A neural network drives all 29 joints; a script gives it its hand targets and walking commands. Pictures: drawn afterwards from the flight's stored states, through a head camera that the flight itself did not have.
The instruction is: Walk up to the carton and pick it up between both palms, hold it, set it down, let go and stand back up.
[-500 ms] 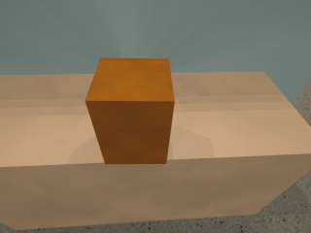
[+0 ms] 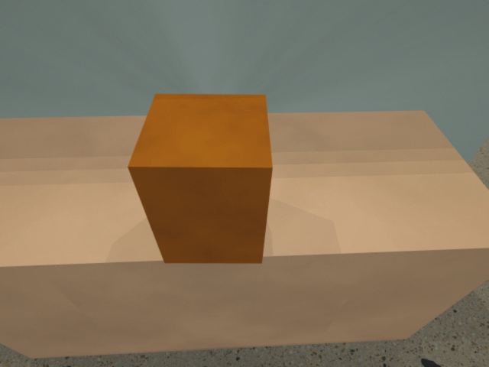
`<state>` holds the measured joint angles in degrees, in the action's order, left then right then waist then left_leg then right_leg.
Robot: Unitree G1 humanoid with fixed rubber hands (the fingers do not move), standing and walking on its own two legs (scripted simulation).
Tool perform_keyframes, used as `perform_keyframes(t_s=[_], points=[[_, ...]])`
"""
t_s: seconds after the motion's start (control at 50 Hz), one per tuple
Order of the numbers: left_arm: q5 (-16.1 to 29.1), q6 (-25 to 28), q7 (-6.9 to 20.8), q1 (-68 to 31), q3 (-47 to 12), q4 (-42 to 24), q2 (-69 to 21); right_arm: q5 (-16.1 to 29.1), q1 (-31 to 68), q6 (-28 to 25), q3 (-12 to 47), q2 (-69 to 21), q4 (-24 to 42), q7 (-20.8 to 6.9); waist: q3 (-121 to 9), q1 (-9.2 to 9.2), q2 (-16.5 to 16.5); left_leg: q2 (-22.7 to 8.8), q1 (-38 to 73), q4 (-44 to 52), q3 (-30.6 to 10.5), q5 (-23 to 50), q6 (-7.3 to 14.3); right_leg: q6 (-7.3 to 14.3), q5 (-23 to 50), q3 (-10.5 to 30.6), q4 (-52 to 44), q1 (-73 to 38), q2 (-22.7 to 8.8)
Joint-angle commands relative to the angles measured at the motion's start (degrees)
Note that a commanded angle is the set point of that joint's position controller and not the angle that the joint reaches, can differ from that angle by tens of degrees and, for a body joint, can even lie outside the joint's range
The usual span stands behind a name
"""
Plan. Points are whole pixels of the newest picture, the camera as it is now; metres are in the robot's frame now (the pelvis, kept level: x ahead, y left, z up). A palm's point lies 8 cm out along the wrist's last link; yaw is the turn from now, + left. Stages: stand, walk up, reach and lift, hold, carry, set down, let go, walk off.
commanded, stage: walk up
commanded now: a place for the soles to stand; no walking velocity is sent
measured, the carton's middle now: (212, 184) +0.46 +0.06 +0.05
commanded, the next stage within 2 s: stand in 0.44 s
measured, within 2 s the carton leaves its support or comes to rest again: neither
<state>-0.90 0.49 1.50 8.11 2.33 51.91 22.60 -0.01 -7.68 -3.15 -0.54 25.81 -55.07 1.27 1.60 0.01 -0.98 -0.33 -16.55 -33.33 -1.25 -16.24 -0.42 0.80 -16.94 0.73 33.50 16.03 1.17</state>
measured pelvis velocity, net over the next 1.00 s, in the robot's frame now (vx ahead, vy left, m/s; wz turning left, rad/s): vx -0.02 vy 0.01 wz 0.00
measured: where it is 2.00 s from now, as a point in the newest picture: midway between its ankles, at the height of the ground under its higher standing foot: outside the picture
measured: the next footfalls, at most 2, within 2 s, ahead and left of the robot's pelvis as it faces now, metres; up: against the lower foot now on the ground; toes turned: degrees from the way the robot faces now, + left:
none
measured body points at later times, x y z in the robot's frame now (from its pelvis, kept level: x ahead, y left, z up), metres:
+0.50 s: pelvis -0.01 +0.01 +0.00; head -0.01 +0.00 +0.45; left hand +0.12 +0.32 -0.10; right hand +0.11 -0.33 -0.10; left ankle +0.02 +0.13 -0.73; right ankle +0.01 -0.11 -0.73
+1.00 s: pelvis -0.02 +0.01 +0.00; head -0.01 +0.01 +0.45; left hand +0.13 +0.32 -0.10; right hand +0.12 -0.32 -0.10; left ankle +0.02 +0.13 -0.73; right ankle +0.01 -0.11 -0.73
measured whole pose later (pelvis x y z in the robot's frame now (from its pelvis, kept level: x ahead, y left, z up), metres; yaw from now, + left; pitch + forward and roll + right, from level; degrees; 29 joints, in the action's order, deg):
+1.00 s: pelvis -0.02 +0.01 +0.00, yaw +0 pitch -3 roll +0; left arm -1.6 -12.9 -1.1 4.4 3.0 45.0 22.7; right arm 0.0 -2.8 -7.9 -3.5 23.0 -58.9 -2.0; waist 3.9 0.0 0.5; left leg -0.3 -16.5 -34.7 -1.1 -15.4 -0.4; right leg 0.8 -15.9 0.7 34.2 15.6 1.0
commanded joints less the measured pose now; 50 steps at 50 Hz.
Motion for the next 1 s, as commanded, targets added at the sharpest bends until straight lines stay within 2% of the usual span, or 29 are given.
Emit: perform_keyframes(t_s=[0.0, 0.04, 0.1, 0.14, 0.16, 0.2, 0.22, 0.24, 0.26, 0.32, 0.34, 0.36, 0.38, 0.48, 0.56, 0.58, 0.6, 0.62, 0.68, 0.7, 0.72, 0.78, 0.8, 0.82, 0.9, 0.92, 0.94, 0.96, 0.98], points=[[0.43, 1.62, -0.68, -3.04, 1.53, -1.34, 10.23, -1.25, 0.08, -0.81, -1.89, 9.12, 1.52, -0.75, -8.63, -0.30, 0.07, -6.15, 7.88, 6.86, -4.76, 14.93, 3.91, 2.75, 8.87, 5.84, -8.16, -6.20, -7.29], [0.23, 1.62, -0.72, -2.71, 1.64, -0.32, 10.91, -0.70, 1.27, -0.78, -1.76, 8.61, 2.18, -0.61, -8.71, -0.62, 2.50, -5.85, 7.12, 6.20, -4.39, 15.19, 3.67, 2.64, 11.16, 5.53, -8.10, -6.85, -7.02], [0.08, 1.48, -0.78, -4.36, 1.83, -0.53, 11.45, -0.90, 2.04, -0.41, -1.54, 7.94, 1.57, -0.71, -6.62, 0.06, 3.48, -5.76, 6.17, 7.12, -4.36, 12.05, 3.47, 2.93, 9.30, 6.37, -8.95, -5.71, -7.52], [0.28, 1.30, -0.74, -4.77, 1.67, -0.81, 11.35, -1.21, 1.94, -0.65, -1.56, 9.05, 1.47, -0.81, -6.05, 0.02, 0.66, -5.94, 5.04, 9.17, -5.14, 8.68, 3.21, 3.03, 4.77, 6.59, -8.75, -5.37, -7.03], [0.46, 1.70, -1.06, -4.55, 1.00, 0.47, 10.05, -0.67, 3.74, -0.12, -1.45, 8.63, 1.15, -0.93, -5.70, -0.61, 0.21, -6.32, 4.32, 9.22, -6.14, 13.44, 3.40, 1.95, 10.04, 6.49, -9.24, -6.45, -7.58], [0.66, 1.95, -1.35, -4.08, 1.25, 0.66, 10.90, -0.43, 3.59, 0.28, -1.08, 7.93, 1.26, -1.04, -8.00, -0.46, 0.91, -5.84, 5.63, 7.12, -4.89, 17.67, 3.63, 1.96, 15.07, 7.22, -9.07, -8.64, -8.11], [0.69, 2.03, -1.41, -4.17, 1.16, 1.00, 12.02, -0.56, 3.33, 0.62, -1.13, 7.78, 1.30, -0.95, -7.10, -0.36, 3.24, -5.53, 6.89, 6.29, -4.16, 17.83, 3.14, 2.25, 16.37, 7.67, -9.98, -6.57, -9.22], [0.62, 2.06, -1.41, -5.22, 1.27, 0.36, 11.96, -0.49, 1.81, 0.76, -1.24, 7.60, 1.15, -1.05, -9.12, 0.25, 3.43, -5.44, 7.49, 7.11, -4.14, 14.94, 2.97, 2.56, 13.28, 7.82, -9.39, -7.32, -9.26], [0.40, 1.97, -1.47, -5.59, 1.22, 0.69, 11.45, -0.81, 2.73, 0.78, -1.25, 7.84, 1.02, -1.15, -6.44, 0.40, 0.32, -5.61, 6.85, 8.55, -3.95, 15.59, 2.57, 2.12, 12.32, 7.26, -9.37, -5.75, -8.38], [0.31, 1.78, -1.48, -6.48, 0.60, 0.90, 10.91, -1.05, 3.71, 0.82, -1.40, 8.52, 0.87, -1.17, -6.42, 0.23, 1.54, -6.28, 6.44, 9.17, -5.17, 12.58, 3.04, 1.44, 7.47, 6.83, -10.63, -4.81, -7.74], [0.33, 1.78, -1.31, -5.88, 0.92, 1.29, 11.19, -1.04, 4.18, 1.05, -1.40, 8.29, 0.40, -1.23, -5.65, -0.25, 1.40, -5.67, 5.64, 9.23, -4.88, 9.43, 3.23, 1.91, 4.78, 7.99, -11.65, -4.41, -8.77], [0.04, 1.92, -1.33, -6.16, 0.77, 0.33, 10.99, -1.17, 3.39, 1.08, -1.34, 8.10, 0.72, -1.31, -7.02, 0.69, 0.04, -5.49, 6.83, 9.14, -4.84, 8.48, 3.27, 2.40, 3.45, 9.11, -12.30, -4.52, -9.15], [0.19, 1.94, -1.32, -6.08, 0.83, 1.13, 11.71, -0.95, 3.19, 1.04, -1.48, 8.03, 0.06, -1.31, -4.69, 0.67, 2.37, -5.60, 6.21, 10.08, -5.02, 7.56, 3.03, 1.88, 3.56, 8.18, -12.34, -3.82, -8.53], [0.15, 2.03, -1.16, -4.75, 0.71, 2.15, 11.07, -0.88, 4.19, 0.59, -1.06, 7.61, 0.34, -1.43, -7.74, -0.19, 0.31, -6.44, 6.11, 11.04, -6.34, 10.86, 3.10, 1.09, 7.05, 6.18, -10.43, -6.81, -7.12], [0.12, 1.91, -1.18, -7.32, 0.92, 1.51, 10.88, -1.34, 3.63, 1.22, -1.31, 8.23, -0.39, -1.52, -4.58, 0.46, 2.10, -5.76, 4.98, 11.46, -6.32, 4.57, 2.98, 1.60, 0.37, 8.04, -13.53, -3.54, -8.23], [0.05, 2.04, -1.11, -6.96, 0.78, 1.38, 10.59, -1.39, 3.76, 1.07, -1.15, 8.36, -0.14, -1.57, -3.49, 0.24, 0.72, -6.01, 4.11, 12.07, -6.30, 4.68, 2.98, 1.55, 0.54, 8.06, -13.52, -3.38, -8.32], [0.12, 2.08, -1.21, -5.15, 0.74, 1.99, 11.43, -1.66, 4.35, 1.26, -1.35, 8.55, -0.18, -1.69, -3.71, -0.14, 0.78, -5.61, 5.15, 11.78, -6.10, 3.68, 2.86, 1.50, 0.16, 8.36, -14.38, -3.87, -8.02], [-0.19, 2.15, -1.18, -5.77, 1.03, 2.07, 11.65, -1.44, 3.87, 1.28, -1.59, 8.33, -0.41, -1.62, -3.84, 0.53, 1.81, -5.41, 5.10, 11.65, -5.95, 4.02, 2.61, 1.48, 1.53, 8.54, -14.87, -4.20, -8.54], [-0.17, 2.02, -1.00, -4.95, 0.92, 2.01, 11.59, -1.15, 3.51, 0.98, -1.20, 7.54, -0.51, -1.50, -6.94, 0.13, 0.60, -6.18, 5.76, 12.67, -6.71, 4.70, 2.97, 1.13, 2.20, 7.09, -12.98, -6.40, -7.75], [-0.09, 1.90, -0.98, -5.18, 0.70, 2.46, 11.03, -1.37, 3.74, 0.90, -1.20, 7.91, 0.06, -1.59, -6.36, 0.03, -1.32, -6.17, 4.69, 12.78, -7.24, 4.50, 3.23, 1.18, 2.45, 7.07, -12.40, -6.28, -7.40], [-0.07, 2.14, -0.99, -5.27, 0.76, 2.31, 10.60, -1.28, 2.92, 0.93, -1.26, 7.84, -0.06, -1.66, -6.71, 0.30, 1.22, -6.44, 6.47, 13.10, -6.91, 5.92, 2.97, 1.44, 3.55, 6.92, -12.26, -5.51, -7.60], [0.00, 2.08, -1.14, -4.37, 0.75, 2.21, 10.82, -1.43, 3.74, 0.82, -1.36, 7.98, 0.03, -1.52, -7.21, 0.18, -0.03, -6.23, 6.14, 12.03, -6.51, 7.70, 3.09, 1.59, 5.14, 7.10, -13.04, -6.65, -7.97], [0.02, 2.05, -1.08, -5.78, 0.68, 2.66, 10.44, -1.40, 3.49, 0.71, -1.30, 7.83, 0.03, -1.49, -7.42, 0.18, 1.62, -6.19, 4.97, 11.92, -6.59, 9.10, 2.88, 1.29, 6.12, 7.23, -12.47, -7.83, -7.56], [0.05, 2.09, -1.06, -4.91, 0.54, 2.59, 10.71, -1.38, 4.27, 0.83, -1.37, 8.27, 0.44, -1.53, -6.67, -0.30, 0.02, -6.13, 5.22, 11.90, -6.23, 7.82, 2.72, 1.51, 5.48, 7.33, -12.75, -6.69, -7.88], [-0.18, 2.03, -1.16, -6.34, 0.60, 2.22, 11.58, -0.87, 3.98, 1.09, -1.24, 7.62, 0.00, -1.55, -7.16, 0.11, 2.52, -5.78, 5.25, 11.75, -6.07, 6.53, 2.90, 1.46, 4.86, 7.98, -13.42, -7.09, -8.32], [-1.45, -8.28, -3.72, -22.73, 3.76, -16.77, 9.73, -6.54, 21.80, -8.85, -10.07, -2.52, 0.08, -3.49, -1.58, 0.35, 2.62, -0.04, 1.40, 1.69, 6.44, -10.36, -1.39, 2.30, -14.23, -6.23, -5.09, 10.48, -0.41], [-1.48, -15.54, -4.30, -17.15, 3.31, -18.00, 7.20, -6.94, 16.50, -9.60, -10.55, 1.31, 0.27, -5.09, 2.09, -0.37, 7.97, -0.04, 7.23, -3.15, 6.28, -9.33, -1.05, 4.66, -17.81, -4.02, -5.78, 15.89, -3.56], [-1.80, -19.12, -3.83, -16.74, 3.79, -21.55, 7.53, -5.38, 13.34, -9.21, -9.12, 2.64, 0.09, -5.18, 1.18, 1.06, 10.03, 1.07, 18.99, -9.69, 4.24, -5.38, -0.89, 7.11, -21.97, -0.93, -7.60, 26.57, -6.81], [-2.44, -22.05, -3.32, -15.89, 4.31, -24.98, 7.85, -3.77, 10.12, -8.89, -7.82, 3.25, 1.21, -5.05, 0.85, 1.58, 10.09, 1.11, 25.85, -11.64, 3.52, -2.46, -0.68, 8.27, -23.14, 0.08, -9.37, 31.16, -7.86]])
